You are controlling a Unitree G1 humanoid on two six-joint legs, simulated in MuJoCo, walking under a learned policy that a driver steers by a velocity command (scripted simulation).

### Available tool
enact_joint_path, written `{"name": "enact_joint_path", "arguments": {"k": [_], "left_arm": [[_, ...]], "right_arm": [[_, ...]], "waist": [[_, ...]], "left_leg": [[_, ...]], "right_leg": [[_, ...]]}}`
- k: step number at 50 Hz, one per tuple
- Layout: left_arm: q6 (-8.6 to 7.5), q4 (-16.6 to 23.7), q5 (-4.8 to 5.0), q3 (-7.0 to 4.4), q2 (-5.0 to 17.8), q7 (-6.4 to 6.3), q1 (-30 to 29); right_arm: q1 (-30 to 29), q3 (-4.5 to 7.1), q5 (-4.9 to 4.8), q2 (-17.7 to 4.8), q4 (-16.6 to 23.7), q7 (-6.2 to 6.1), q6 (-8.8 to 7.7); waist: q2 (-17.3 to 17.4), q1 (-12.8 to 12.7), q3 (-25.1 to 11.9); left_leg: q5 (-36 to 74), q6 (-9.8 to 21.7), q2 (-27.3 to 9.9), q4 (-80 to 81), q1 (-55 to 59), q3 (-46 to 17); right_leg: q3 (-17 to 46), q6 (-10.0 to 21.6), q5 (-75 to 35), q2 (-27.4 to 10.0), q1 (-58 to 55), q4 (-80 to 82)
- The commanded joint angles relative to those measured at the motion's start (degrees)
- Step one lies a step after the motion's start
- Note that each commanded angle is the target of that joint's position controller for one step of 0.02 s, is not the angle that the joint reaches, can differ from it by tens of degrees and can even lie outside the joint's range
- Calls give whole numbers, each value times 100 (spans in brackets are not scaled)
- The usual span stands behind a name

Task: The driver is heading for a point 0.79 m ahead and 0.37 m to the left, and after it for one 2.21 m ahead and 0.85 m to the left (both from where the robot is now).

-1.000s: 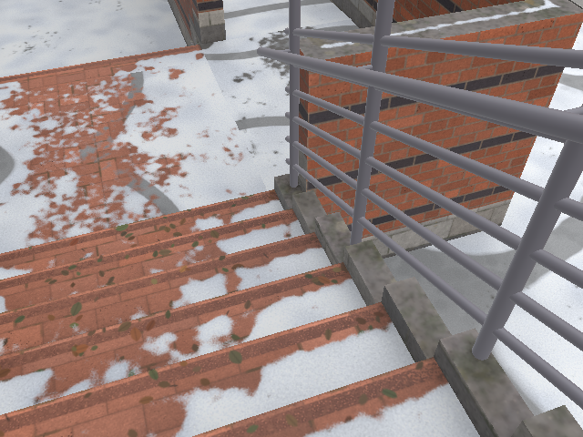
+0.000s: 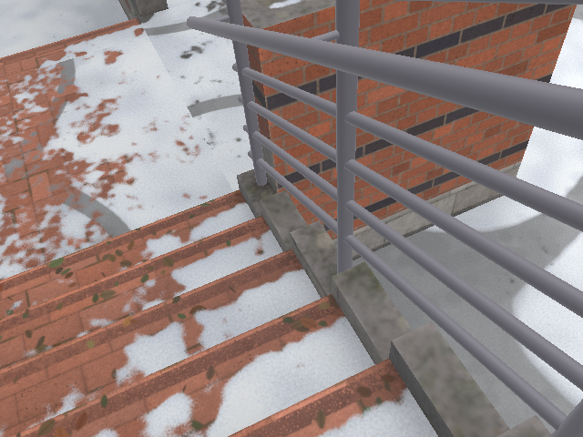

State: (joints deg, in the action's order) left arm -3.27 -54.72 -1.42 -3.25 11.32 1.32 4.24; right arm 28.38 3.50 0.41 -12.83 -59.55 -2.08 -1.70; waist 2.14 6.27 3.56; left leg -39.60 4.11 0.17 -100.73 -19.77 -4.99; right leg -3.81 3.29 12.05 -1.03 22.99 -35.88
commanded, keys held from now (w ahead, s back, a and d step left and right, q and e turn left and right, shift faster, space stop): w+q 1.00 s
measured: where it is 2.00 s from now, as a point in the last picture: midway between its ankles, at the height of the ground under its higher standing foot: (142, 340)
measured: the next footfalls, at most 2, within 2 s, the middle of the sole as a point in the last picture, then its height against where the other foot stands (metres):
left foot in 0.56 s outside the picture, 0.15 m lower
right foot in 0.94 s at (279, 380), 0.15 m lower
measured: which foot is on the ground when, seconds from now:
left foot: up 0.00-0.54, down 0.56-0.96, up 0.98-1.00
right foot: down 0.00-0.58, up 0.60-0.92, down 0.94-1.00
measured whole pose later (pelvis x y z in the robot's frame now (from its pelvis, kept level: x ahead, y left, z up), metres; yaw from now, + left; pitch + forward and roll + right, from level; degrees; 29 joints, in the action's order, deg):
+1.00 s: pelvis +0.62 +0.12 -0.30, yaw +33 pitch +2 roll +1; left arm -6.3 -46.7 -6.6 0.8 12.2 2.3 11.4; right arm 27.7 -2.6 4.6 -11.7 -51.8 5.1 -5.2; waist -1.0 2.1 -3.0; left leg -46.3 0.9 6.2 -97.7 -25.5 -9.7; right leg -5.2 3.5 15.3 -2.8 21.9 -35.3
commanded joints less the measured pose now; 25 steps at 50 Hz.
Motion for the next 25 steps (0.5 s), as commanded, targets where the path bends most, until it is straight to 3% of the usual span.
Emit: {"name": "enact_joint_path", "arguments": {"k": [1, 2, 3, 4, 5, 6, 7, 8, 9, 10, 11, 12, 13, 14, 15, 16, 17, 18, 19, 20, 21, 23, 24, 25], "left_arm": [[-51, -244, 22, -200, 960, -147, 1813], [-293, -150, -509, 146, 346, 220, 1486], [-423, -113, -416, 120, 276, 292, 1187], [-524, 15, -249, 307, -255, 210, 912], [-540, -188, -326, 362, -280, 153, 1421], [-549, -337, -386, 381, -138, 97, 1688], [-518, -438, -485, 364, 6, 96, 1922], [-476, -449, -552, 382, -44, 92, 1876], [-475, -529, -517, 397, -121, 85, 2175], [-472, -701, -538, 484, -346, 17, 2465], [-449, -631, -617, 467, -229, 11, 2549], [-482, -775, -733, 514, -265, -26, 2575], [-460, -830, -734, 566, -284, 24, 2728], [-426, -840, -688, 578, -285, 33, 2681], [-412, -868, -699, 588, -246, 43, 2781], [-401, -902, -664, 549, -99, 49, 2895], [-404, -1015, -636, 572, -118, 33, 3158], [-341, -1133, -637, 466, 2, -36, 3566], [-319, -1142, -600, 509, -216, -147, 3722], [-276, -1085, -528, 467, -106, -213, 3683], [-218, -1031, -524, 431, -128, -239, 3669], [-123, -942, -439, 312, 70, -236, 3548], [-168, -1146, -401, 301, 9, -270, 3730], [-135, -1153, -430, 245, 186, -262, 3714]], "right_arm": [[-560, 33, 201, -307, 610, -7, 22], [-557, -256, 543, 317, 797, 257, -329], [-225, -273, 495, 496, 534, 438, -355], [45, -223, 548, 296, 362, 636, -287], [21, -123, 636, 49, 195, 743, -289], [-214, -83, 573, -130, 230, 774, -298], [-595, -28, 444, -421, 397, 756, -295], [-705, -110, 485, -247, 396, 787, -297], [-729, -177, 549, -94, 373, 789, -270], [-1042, -266, 560, -17, 474, 777, -229], [-1087, -229, 457, -150, 522, 734, -224], [-1244, -300, 446, -61, 590, 768, -204], [-1472, -295, 405, -61, 595, 810, -165], [-1677, -291, 386, -136, 708, 841, -150], [-1614, -260, 390, -275, 701, 831, -154], [-1720, -242, 334, -363, 839, 773, -163], [-2017, -249, 303, -372, 953, 751, -148], [-2119, -271, 253, -316, 987, 683, -173], [-2363, -306, 266, -215, 1099, 652, -172], [-2441, -323, 316, -107, 1139, 646, -178], [-2560, -333, 331, -88, 1194, 618, -181], [-2824, -275, 341, -220, 1269, 627, -161], [-2849, -264, 415, -146, 1247, 598, -121], [-2686, -205, 373, -259, 1090, 577, -106]], "waist": [[-809, -961, -336], [-160, -542, 21], [-721, -394, 316], [-682, -335, -167], [-774, -436, -23], [-826, -419, -134], [-765, -449, -210], [-533, -301, -326], [-366, -358, -269], [-284, -510, -196], [-187, -579, -328], [-195, -526, -166], [-362, -542, 44], [-166, -586, 239], [-193, -552, 369], [-72, -669, 401], [-133, -768, 427], [87, -958, 553], [-100, -1003, 545], [-281, -1066, 551], [-263, -1120, 565], [-196, -1123, 826], [-242, -1119, 896], [-201, -1101, 647]], "left_leg": [[1333, 104, -324, -194, -3069, 97], [3007, 286, -582, 1078, -2827, -644], [3294, 460, -658, 1780, -2613, -674], [3925, 585, -470, 2718, -2141, -515], [4299, 593, -402, 3213, -2169, -559], [4523, 516, -417, 3398, -2264, -598], [4410, 383, -434, 3668, -2597, -702], [4730, 346, -481, 3714, -2607, -683], [5172, 288, -470, 4143, -2894, -837], [5685, 228, -629, 4673, -3587, -1215], [6020, 186, -506, 5208, -3139, -852], [6898, 159, -572, 5547, -2343, -518], [6967, 104, -599, 5285, -1880, -325], [6960, 139, -537, 5384, -1738, -208], [6983, 149, -608, 5590, -1694, -203], [6916, 114, -611, 5823, -1927, -244], [6639, 102, -730, 6007, -2192, -278], [6566, 27, -677, 6551, -2532, -148], [6678, 96, -777, 6928, -2485, -33], [6414, 94, -848, 7164, -2218, 145], [6105, 86, -737, 7278, -1823, 364], [5054, 22, -675, 7344, -1842, 443], [4787, 20, -606, 7747, -1610, 587], [4727, 17, -531, 7790, -1296, 653]], "right_leg": [[3264, 1275, 1052, -2498, -2024, 1943], [2695, 1311, 1094, -1745, -461, 1726], [2179, 1062, 655, -1514, 76, 1879], [1737, 1077, 460, -1280, 386, 2105], [1446, 1000, 132, -1285, 192, 2104], [1330, 1027, -430, -1298, -25, 1942], [1364, 1075, -1175, -1496, -498, 1892], [1149, 1012, -1746, -1460, -537, 1592], [972, 1080, -1893, -1428, -861, 1447], [1117, 1080, -1627, -1547, -1583, 1362], [614, 995, -1856, -1354, -1502, 1448], [151, 855, -1223, -1166, -903, 1417], [33, 844, -963, -1183, -426, 1568], [-100, 757, -538, -1093, -179, 1511], [-74, 711, -507, -1130, -230, 1430], [-53, 735, -843, -1233, -757, 1232], [18, 718, -1129, -1360, -1281, 1143], [-78, 624, -1522, -1308, -1941, 730], [-35, 504, -1396, -1240, -2141, 630], [-131, 429, -1388, -1177, -2149, 447], [-146, 389, -1429, -1148, -1995, 431], [8, 376, -1993, -1408, -2270, 245], [6, 361, -2488, -1416, -2341, 125], [-85, 338, -3047, -1434, -2534, -164]]}}
Keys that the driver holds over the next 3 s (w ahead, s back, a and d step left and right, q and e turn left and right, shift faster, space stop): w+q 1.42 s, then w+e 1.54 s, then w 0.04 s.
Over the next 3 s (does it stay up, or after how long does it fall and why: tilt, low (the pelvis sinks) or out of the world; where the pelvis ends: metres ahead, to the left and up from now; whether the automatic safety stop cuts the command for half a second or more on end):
stays up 1.53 0.67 -0.73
